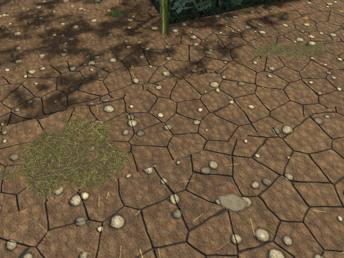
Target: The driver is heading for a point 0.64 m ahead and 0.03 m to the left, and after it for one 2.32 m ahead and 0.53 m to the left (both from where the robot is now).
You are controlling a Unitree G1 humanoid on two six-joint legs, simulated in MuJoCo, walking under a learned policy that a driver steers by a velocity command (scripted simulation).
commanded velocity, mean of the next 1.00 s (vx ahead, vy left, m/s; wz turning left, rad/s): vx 0.23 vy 0.00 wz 0.17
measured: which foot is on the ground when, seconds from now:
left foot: down 0.00-0.24, up 0.26-0.68, down 0.70-1.00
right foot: up 0.00-0.20, down 0.22-0.72, up 0.74-1.00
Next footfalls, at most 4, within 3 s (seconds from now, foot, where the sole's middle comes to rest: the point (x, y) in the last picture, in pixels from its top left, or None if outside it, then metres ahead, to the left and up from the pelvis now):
0.22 right None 0.20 -0.17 -0.79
0.70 left None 0.52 0.09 -0.95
1.10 right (190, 257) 0.55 -0.12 -0.95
1.58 left None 0.47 0.09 -0.95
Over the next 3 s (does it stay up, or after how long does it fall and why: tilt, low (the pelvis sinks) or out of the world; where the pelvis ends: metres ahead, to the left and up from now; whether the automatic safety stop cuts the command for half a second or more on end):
stays up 0.58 0.00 -0.17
